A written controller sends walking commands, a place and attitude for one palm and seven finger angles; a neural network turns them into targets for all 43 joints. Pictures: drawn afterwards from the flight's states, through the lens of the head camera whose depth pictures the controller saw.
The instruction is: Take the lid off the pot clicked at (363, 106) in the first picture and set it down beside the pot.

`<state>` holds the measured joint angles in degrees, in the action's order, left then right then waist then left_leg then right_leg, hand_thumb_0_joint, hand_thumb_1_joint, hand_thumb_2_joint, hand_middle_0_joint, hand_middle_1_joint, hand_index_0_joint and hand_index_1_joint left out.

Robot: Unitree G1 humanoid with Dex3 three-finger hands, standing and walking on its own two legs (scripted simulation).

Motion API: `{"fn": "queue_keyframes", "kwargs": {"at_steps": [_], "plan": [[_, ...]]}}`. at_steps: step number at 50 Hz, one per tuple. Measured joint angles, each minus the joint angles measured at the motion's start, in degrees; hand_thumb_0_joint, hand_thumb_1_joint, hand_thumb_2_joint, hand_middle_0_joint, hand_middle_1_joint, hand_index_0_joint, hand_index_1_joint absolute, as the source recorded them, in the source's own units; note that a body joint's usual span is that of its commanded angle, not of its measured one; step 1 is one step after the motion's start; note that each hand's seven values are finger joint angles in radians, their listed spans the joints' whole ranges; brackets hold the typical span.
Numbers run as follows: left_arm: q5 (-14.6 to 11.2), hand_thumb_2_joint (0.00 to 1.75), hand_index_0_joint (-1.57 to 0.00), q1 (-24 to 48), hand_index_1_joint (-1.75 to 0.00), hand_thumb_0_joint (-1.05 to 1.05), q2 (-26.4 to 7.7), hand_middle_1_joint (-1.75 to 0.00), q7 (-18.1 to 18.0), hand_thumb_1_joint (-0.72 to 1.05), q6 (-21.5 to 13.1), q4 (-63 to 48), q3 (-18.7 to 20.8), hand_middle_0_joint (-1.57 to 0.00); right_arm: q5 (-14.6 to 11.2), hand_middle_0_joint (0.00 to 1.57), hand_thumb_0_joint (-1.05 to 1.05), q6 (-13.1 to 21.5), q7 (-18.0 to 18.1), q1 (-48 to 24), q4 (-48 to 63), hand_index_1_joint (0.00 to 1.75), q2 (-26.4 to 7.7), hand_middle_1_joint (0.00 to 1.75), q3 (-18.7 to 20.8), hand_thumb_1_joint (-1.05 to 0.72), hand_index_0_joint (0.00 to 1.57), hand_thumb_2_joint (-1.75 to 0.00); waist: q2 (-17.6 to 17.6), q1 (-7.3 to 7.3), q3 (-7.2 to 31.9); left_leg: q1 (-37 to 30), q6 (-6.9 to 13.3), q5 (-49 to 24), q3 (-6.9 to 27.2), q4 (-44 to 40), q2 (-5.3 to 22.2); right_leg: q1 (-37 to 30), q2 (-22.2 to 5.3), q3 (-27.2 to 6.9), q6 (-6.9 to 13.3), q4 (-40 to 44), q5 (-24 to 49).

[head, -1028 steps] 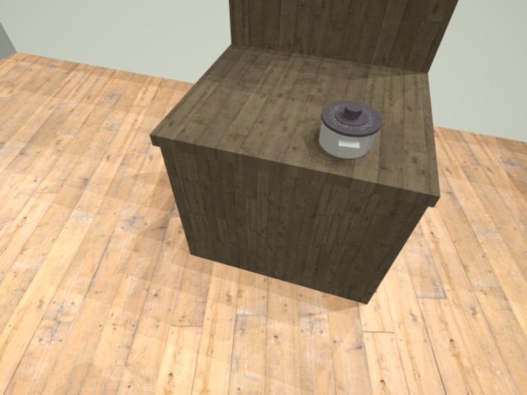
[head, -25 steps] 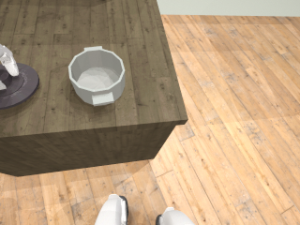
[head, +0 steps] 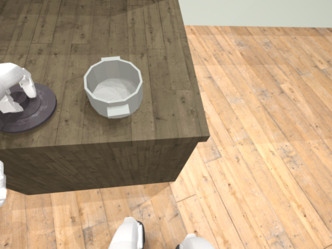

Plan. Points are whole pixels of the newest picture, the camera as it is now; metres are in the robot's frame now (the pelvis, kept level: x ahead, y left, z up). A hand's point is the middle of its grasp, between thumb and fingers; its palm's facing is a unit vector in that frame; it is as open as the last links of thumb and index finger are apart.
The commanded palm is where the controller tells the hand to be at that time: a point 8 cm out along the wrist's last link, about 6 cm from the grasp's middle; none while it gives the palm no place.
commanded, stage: open the fingers wide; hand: left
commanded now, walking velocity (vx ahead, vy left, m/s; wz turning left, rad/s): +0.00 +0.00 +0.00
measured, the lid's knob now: (18, 100) +0.48 +0.35 +0.01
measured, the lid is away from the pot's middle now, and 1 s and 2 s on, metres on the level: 0.24 0.24 0.24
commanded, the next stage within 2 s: raise the empty hand in 0.76 s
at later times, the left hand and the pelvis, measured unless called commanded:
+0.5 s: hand (11, 92) +0.47 +0.34 +0.05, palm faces -0.46 -0.14 -0.88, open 9.7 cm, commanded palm +0.50 +0.34 +0.10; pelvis +0.01 -0.01 +0.00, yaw -1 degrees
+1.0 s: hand (2, 94) +0.46 +0.35 +0.06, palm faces -0.44 -0.13 -0.89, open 11.0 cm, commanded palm +0.49 +0.35 +0.12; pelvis +0.00 +0.00 +0.00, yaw +0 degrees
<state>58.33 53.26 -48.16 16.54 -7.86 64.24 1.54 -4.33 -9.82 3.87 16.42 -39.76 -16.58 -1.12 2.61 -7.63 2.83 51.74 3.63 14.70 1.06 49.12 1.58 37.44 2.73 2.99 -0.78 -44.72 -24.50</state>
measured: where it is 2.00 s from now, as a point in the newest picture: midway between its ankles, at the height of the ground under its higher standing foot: outside the picture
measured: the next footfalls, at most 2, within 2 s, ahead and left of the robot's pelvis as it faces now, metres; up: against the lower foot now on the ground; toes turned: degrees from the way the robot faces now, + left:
none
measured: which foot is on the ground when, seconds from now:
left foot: down 0.00-1.00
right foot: down 0.00-1.00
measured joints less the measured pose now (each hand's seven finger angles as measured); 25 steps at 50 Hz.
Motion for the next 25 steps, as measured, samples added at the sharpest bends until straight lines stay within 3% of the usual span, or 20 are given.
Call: {"fn": "queue_keyframes", "kwargs": {"at_steps": [9,25], "plan": [[-0.5,0.57,-0.63,0.5,-0.99,0.0,-1.9,-0.99,1.7,0.36,-1.8,-0.1,0.5,-0.59,-0.4,0.21,0.0,1.0,1.1,0.1,-0.1,0.3,-0.7,0.3,-0.2,-0.9,0.2,-0.89,-0.3,-0.1,-0.2,0.5,-0.4,0.6,0.3,1.0,0.3,0.5,0.4,0.2,0.2,-1.0,-0.6],[-0.8,0.53,-0.41,0.0,-0.96,0.0,-3.0,-0.97,2.5,0.18,-2.1,-0.8,2.9,-0.4,-0.6,0.21,0.0,-0.6,0.4,1.2,0.0,0.3,-0.5,0.3,0.0,-0.9,0.2,-0.89,0.1,-0.53,0.3,1.2,-0.4,1.6,-0.4,1.9,0.6,1.5,0.5,-0.6,0.2,-2.1,-1.5]]}}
